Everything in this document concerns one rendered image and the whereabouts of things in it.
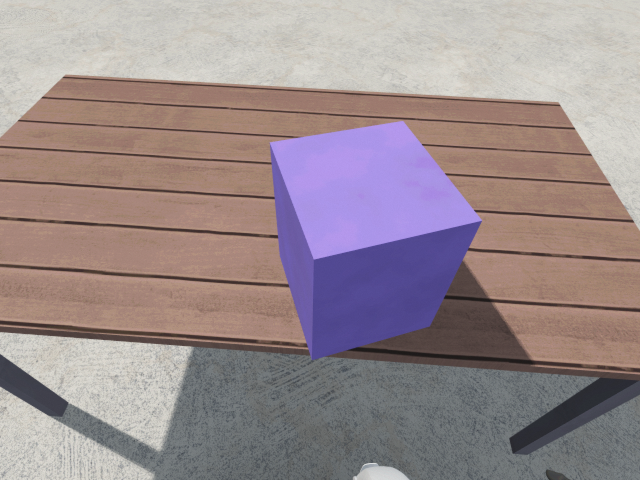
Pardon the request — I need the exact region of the table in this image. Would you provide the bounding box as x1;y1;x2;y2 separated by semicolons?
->
0;74;640;455

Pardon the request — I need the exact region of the carton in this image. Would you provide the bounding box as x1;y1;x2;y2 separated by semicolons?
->
270;121;482;360

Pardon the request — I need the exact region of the right robot shin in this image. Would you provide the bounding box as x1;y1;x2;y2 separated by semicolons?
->
360;463;379;472

